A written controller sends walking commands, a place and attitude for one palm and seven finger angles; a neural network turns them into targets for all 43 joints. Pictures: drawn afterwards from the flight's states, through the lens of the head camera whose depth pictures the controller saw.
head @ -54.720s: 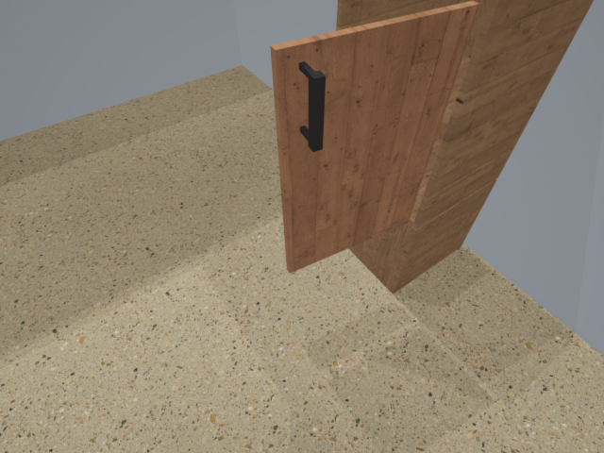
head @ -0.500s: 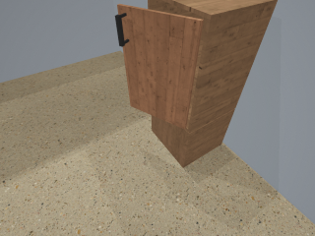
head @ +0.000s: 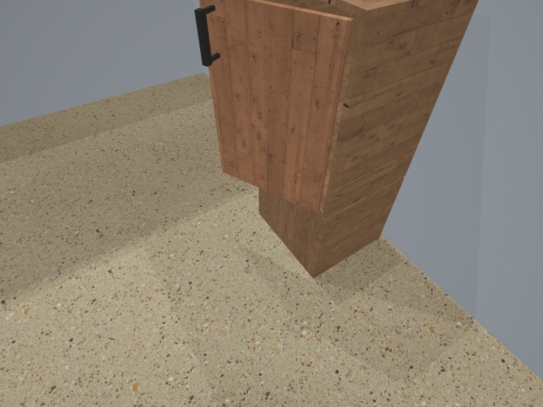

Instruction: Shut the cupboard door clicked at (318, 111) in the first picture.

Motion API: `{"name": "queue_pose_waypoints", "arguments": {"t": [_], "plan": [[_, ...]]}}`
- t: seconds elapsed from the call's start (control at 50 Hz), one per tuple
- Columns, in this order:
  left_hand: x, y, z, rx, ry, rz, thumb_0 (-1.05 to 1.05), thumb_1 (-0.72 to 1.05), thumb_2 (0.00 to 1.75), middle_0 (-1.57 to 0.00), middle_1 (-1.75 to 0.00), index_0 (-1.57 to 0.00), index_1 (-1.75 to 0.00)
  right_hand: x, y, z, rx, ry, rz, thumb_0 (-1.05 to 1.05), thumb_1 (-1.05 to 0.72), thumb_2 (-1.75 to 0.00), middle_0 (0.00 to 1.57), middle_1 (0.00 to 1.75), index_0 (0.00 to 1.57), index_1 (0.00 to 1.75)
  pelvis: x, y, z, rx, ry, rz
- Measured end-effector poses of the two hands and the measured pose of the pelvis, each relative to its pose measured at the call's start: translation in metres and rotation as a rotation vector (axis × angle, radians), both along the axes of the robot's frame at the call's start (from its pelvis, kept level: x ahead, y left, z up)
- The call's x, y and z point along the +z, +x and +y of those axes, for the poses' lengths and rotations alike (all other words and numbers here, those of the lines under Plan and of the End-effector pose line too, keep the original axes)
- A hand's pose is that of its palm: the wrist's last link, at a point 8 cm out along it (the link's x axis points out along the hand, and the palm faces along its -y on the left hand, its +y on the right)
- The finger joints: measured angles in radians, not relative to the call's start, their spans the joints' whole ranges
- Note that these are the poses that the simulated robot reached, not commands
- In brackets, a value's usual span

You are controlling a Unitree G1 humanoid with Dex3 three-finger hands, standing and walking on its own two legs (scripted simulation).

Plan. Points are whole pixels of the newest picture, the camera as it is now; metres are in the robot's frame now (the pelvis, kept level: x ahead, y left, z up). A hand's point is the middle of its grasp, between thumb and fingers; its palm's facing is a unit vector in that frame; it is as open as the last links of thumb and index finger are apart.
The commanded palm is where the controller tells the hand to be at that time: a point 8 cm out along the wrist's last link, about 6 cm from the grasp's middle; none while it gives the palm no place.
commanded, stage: look to check the result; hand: left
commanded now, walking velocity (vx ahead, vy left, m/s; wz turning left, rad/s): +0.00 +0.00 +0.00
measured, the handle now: (208, 36) +0.92 +0.21 +0.15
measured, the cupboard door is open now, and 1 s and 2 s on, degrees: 26 26 26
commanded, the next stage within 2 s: walk to a spot facing it in 0.30 s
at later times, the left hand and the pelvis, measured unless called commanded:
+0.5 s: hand out of the picture -0.03 +0.15 -0.18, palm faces +0.05 -0.98 -0.17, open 7.3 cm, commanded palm none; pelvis +0.01 +0.00 +0.00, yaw +0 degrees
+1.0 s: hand out of the picture +0.04 +0.25 -0.17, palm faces +0.28 -0.93 -0.25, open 7.3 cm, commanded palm none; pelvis +0.00 +0.02 +0.00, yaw +16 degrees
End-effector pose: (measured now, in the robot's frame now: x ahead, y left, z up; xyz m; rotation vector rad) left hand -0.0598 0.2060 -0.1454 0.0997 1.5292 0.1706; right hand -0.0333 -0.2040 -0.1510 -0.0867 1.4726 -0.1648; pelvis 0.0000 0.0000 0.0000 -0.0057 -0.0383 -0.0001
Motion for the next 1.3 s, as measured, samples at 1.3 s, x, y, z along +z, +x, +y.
{"name": "queue_pose_waypoints", "arguments": {"t": [1.3], "plan": [[0.028, 0.027, 0.034, 0.325, 0.252, -0.293, 0.01, 0.91, 0.90, -0.20, -0.30, -0.20, -0.30, 0.002, 0.203, -0.054, 0.483, -0.059, -0.190, 0.01, -0.91, -0.89, 0.20, 0.30, 0.20, 0.29, -0.009, 0.004, -0.043, 0.464, -0.005, 0.088]]}}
